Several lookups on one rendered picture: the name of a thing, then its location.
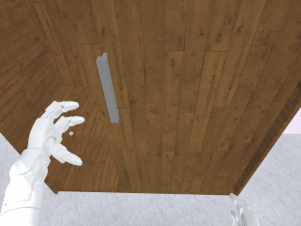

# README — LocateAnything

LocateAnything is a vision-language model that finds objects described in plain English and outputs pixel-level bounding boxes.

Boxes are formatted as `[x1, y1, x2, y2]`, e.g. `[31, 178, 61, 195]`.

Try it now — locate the right robot hand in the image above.
[225, 193, 260, 226]

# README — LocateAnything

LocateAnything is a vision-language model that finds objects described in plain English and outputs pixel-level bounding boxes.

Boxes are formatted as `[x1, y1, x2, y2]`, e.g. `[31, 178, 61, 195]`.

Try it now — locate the left robot hand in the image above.
[27, 101, 85, 166]

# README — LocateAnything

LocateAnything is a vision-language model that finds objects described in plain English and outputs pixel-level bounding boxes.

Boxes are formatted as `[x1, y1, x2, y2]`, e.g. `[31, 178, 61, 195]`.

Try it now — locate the wardrobe door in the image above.
[220, 29, 301, 188]
[66, 0, 301, 195]

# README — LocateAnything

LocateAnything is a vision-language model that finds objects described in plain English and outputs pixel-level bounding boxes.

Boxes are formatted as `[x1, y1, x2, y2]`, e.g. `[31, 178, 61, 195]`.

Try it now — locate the robot left forearm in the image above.
[0, 148, 51, 226]

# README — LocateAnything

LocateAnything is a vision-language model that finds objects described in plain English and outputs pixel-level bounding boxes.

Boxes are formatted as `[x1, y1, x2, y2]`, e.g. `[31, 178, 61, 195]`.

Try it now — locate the handle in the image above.
[96, 53, 119, 123]

